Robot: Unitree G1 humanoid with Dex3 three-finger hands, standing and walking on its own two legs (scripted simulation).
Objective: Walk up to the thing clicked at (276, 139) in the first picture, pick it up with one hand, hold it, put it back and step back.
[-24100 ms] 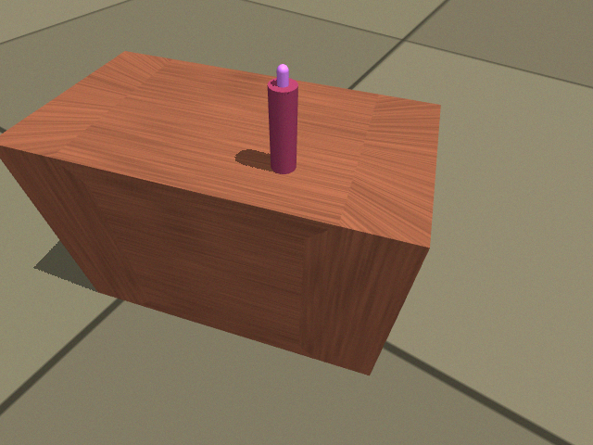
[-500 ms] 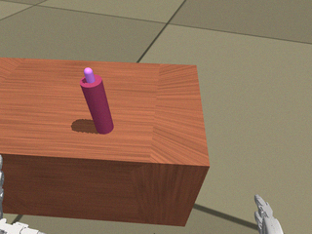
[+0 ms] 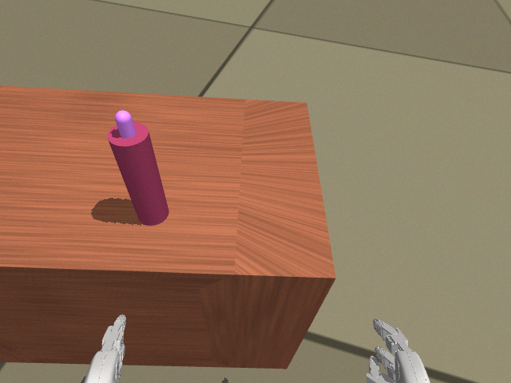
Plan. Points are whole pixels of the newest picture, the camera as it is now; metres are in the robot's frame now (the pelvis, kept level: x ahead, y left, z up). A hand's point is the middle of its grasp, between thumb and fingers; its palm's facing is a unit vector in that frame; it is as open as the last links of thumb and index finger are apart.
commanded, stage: home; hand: left
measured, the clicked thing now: (140, 171) +0.46 +0.21 +0.07
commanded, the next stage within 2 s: none
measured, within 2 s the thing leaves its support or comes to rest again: neither
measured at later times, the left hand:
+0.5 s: hand out of the picture +0.12 +0.23 -0.12, palm faces -0.04 -0.93 -0.37, open 17.6 cm
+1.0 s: hand out of the picture +0.02 +0.25 -0.13, palm faces -0.05 -0.93 -0.36, open 17.5 cm
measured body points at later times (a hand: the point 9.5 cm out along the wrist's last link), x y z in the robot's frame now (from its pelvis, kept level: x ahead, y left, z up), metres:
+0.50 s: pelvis +0.00 +0.00 +0.00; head -0.01 +0.00 +0.45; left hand +0.12 +0.28 -0.09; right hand +0.12 -0.28 -0.11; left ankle +0.00 +0.12 -0.71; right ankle +0.00 -0.14 -0.71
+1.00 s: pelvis -0.03 -0.01 +0.03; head -0.04 -0.01 +0.48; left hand +0.02 +0.30 -0.10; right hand +0.03 -0.30 -0.11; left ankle +0.00 +0.12 -0.71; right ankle +0.00 -0.14 -0.71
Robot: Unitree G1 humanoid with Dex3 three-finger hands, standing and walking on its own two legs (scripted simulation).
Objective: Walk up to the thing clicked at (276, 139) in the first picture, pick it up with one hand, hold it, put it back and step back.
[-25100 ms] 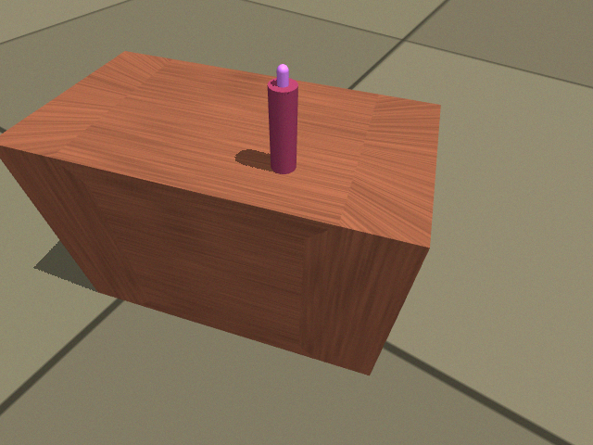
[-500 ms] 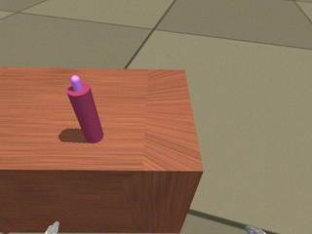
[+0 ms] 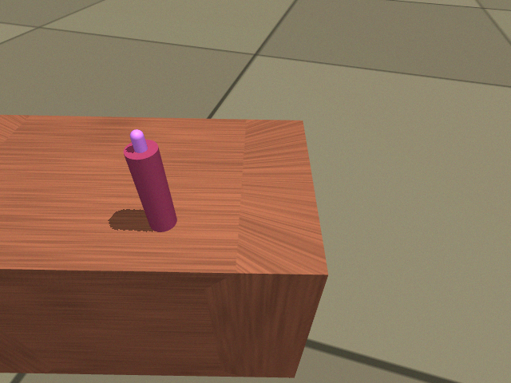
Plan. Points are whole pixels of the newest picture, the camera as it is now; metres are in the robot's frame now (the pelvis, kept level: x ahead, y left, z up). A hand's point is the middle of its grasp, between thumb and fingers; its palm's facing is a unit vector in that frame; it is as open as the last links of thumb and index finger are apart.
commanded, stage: home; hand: left
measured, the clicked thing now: (151, 182) +0.49 +0.22 +0.05
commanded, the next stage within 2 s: stand in 1.18 s
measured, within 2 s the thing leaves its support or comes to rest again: neither
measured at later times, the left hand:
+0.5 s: hand out of the picture +0.07 +0.25 -0.15, palm faces -0.05 -0.93 -0.35, open 17.5 cm
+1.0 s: hand out of the picture +0.11 +0.25 -0.15, palm faces -0.05 -0.93 -0.36, open 17.5 cm
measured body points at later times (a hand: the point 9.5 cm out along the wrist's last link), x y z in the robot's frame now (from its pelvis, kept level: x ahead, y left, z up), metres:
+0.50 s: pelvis +0.01 +0.00 +0.01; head +0.02 -0.01 +0.45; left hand +0.08 +0.30 -0.13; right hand +0.07 -0.30 -0.13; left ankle +0.03 +0.13 -0.74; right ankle +0.03 -0.13 -0.74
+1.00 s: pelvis +0.03 +0.00 +0.01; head +0.04 -0.01 +0.46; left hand +0.11 +0.30 -0.12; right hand +0.10 -0.30 -0.13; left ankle +0.03 +0.13 -0.74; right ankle +0.03 -0.13 -0.74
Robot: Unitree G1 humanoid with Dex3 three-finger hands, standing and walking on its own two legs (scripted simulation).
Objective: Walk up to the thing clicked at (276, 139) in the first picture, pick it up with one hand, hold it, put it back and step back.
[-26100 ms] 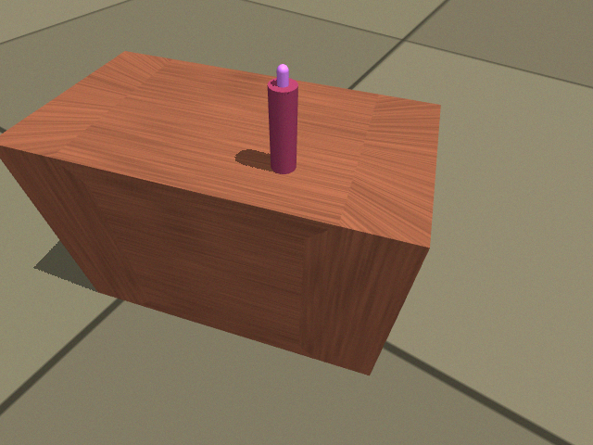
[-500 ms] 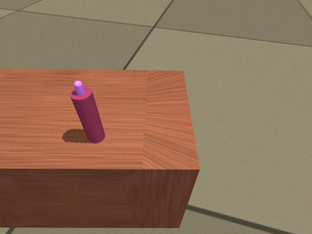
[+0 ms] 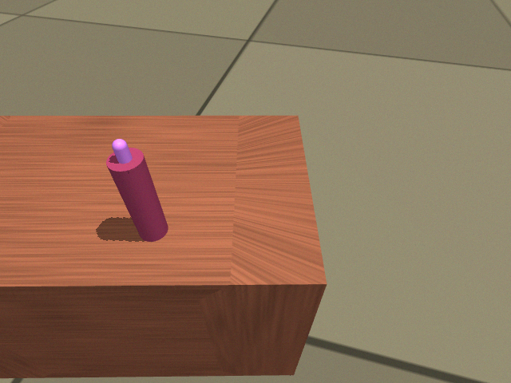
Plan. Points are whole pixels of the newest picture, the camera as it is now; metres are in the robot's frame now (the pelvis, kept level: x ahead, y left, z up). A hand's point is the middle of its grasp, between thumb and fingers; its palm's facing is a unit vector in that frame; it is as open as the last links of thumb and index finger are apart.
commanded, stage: home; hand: left
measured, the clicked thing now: (138, 192) +0.46 +0.23 +0.04
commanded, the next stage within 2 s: stand in 0.18 s
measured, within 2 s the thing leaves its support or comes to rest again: neither
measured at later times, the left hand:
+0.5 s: hand out of the picture +0.08 +0.25 -0.15, palm faces -0.03 -0.93 -0.36, open 15.1 cm
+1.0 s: hand out of the picture +0.07 +0.25 -0.16, palm faces -0.04 -0.94 -0.35, open 7.5 cm
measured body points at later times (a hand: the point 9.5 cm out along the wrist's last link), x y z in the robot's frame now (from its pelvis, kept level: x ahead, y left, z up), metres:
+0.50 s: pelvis +0.00 +0.00 +0.00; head +0.01 -0.01 +0.45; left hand +0.08 +0.30 -0.13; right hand +0.08 -0.30 -0.14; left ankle +0.00 +0.13 -0.75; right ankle +0.00 -0.13 -0.75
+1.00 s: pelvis +0.00 +0.00 +0.00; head +0.01 +0.00 +0.45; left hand +0.07 +0.30 -0.13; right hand +0.07 -0.30 -0.14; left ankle +0.00 +0.13 -0.75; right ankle +0.00 -0.13 -0.75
